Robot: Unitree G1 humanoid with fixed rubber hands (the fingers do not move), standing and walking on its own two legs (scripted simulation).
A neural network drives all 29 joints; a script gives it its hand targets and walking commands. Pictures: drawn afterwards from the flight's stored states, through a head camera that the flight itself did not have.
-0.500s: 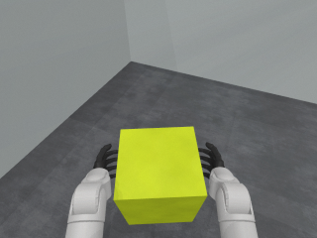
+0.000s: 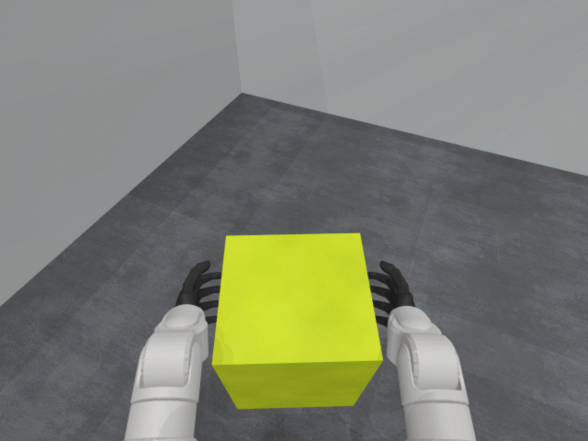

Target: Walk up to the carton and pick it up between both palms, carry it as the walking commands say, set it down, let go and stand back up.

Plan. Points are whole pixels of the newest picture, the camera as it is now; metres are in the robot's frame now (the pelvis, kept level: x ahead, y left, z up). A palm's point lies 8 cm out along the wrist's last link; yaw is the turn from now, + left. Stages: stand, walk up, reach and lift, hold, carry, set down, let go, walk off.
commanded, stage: carry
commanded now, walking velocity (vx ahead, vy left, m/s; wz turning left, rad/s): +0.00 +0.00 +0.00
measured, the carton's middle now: (294, 327) +0.30 -0.01 -0.05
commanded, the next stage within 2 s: none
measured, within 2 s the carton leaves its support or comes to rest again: neither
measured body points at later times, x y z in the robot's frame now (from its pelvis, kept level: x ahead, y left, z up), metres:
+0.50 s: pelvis -0.04 +0.00 +0.00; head -0.02 -0.01 +0.45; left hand +0.26 +0.14 +0.02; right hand +0.26 -0.15 +0.02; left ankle +0.02 +0.09 -0.73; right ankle +0.02 -0.11 -0.73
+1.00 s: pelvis -0.03 +0.00 +0.00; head -0.03 +0.01 +0.45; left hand +0.27 +0.14 +0.03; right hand +0.27 -0.14 +0.03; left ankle +0.02 +0.09 -0.73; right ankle +0.02 -0.11 -0.73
